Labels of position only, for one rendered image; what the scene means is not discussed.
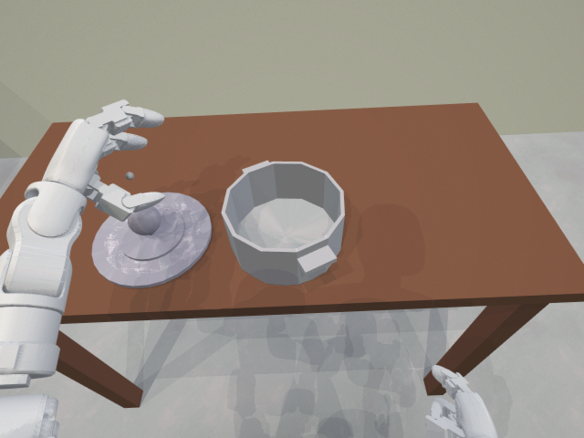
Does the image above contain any lid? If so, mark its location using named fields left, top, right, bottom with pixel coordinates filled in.
left=92, top=193, right=212, bottom=288

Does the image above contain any right robot hand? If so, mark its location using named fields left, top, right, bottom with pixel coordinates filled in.
left=425, top=365, right=498, bottom=438

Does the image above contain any pot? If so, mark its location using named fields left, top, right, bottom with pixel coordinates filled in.
left=221, top=161, right=345, bottom=286

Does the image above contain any robot left upper arm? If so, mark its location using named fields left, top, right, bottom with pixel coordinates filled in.
left=0, top=393, right=59, bottom=438

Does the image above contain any table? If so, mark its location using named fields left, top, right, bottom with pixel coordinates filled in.
left=0, top=103, right=584, bottom=408

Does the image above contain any knob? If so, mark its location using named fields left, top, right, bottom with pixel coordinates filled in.
left=128, top=206, right=162, bottom=235

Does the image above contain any robot left forearm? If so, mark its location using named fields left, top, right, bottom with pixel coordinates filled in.
left=0, top=182, right=87, bottom=390

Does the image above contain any left robot hand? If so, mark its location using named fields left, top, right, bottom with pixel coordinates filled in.
left=42, top=99, right=165, bottom=222

